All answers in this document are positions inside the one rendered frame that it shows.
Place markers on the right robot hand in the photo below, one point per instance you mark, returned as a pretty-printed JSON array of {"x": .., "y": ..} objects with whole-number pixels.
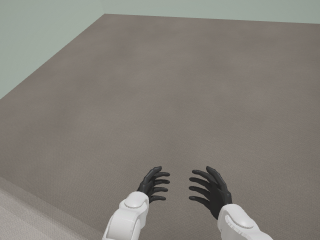
[{"x": 218, "y": 194}]

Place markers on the right robot forearm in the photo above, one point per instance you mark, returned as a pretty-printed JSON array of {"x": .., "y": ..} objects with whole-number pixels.
[{"x": 235, "y": 224}]

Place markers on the left robot hand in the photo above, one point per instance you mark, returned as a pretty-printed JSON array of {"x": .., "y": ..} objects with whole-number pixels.
[{"x": 149, "y": 181}]

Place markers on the left robot forearm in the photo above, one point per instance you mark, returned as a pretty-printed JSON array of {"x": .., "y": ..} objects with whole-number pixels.
[{"x": 126, "y": 222}]

